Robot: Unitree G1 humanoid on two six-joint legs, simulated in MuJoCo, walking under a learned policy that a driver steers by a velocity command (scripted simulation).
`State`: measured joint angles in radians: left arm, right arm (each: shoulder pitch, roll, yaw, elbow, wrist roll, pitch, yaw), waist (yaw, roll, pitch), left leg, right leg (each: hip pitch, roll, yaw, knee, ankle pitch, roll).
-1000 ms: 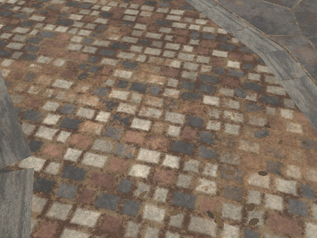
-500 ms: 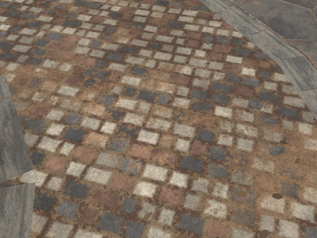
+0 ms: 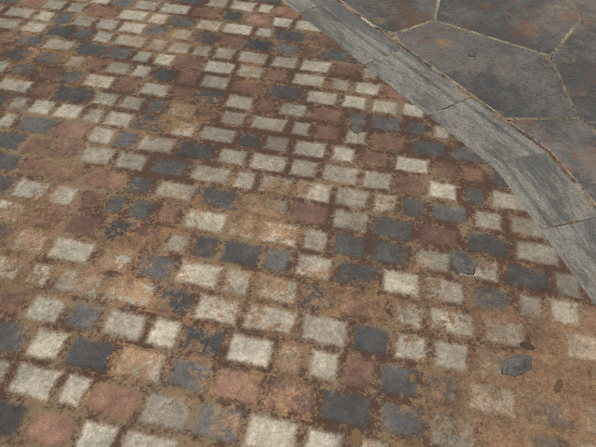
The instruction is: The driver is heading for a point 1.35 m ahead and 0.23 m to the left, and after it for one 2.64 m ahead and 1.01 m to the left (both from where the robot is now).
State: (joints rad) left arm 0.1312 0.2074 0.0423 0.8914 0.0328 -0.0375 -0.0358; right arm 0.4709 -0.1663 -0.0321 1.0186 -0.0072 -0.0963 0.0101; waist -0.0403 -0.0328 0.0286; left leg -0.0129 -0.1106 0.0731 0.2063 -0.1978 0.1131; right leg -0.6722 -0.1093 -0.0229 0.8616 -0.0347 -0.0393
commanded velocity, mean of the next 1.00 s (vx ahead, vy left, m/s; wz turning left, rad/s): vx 0.49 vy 0.00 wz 0.00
